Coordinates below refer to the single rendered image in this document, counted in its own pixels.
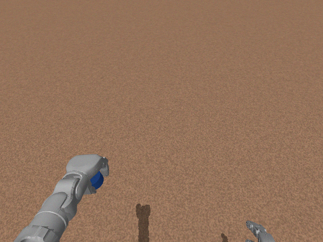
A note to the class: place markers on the left robot hand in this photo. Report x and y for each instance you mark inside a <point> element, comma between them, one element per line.
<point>90,165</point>

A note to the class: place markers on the left robot arm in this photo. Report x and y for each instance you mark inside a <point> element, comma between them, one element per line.
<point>57,210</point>

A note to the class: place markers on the right robot hand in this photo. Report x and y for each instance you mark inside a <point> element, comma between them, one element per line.
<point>259,231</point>

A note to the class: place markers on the tin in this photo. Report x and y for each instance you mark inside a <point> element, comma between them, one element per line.
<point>97,180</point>

